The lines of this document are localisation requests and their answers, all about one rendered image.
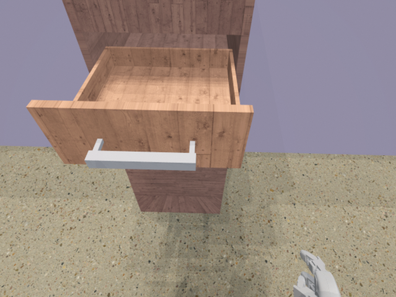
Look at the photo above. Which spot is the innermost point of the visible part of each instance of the right robot hand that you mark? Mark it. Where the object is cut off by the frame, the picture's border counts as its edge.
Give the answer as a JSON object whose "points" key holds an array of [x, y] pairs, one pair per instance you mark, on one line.
{"points": [[322, 284]]}

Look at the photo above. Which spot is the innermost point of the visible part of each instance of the cabinet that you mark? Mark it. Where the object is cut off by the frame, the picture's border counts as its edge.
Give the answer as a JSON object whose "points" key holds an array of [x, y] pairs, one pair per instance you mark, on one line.
{"points": [[215, 24]]}

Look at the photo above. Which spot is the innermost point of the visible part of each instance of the drawer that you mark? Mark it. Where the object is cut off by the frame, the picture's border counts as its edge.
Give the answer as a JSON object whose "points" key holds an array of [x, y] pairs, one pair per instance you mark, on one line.
{"points": [[146, 99]]}

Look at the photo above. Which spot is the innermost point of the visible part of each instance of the handle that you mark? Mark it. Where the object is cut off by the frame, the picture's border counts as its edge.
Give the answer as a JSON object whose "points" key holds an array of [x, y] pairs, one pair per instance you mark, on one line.
{"points": [[141, 160]]}

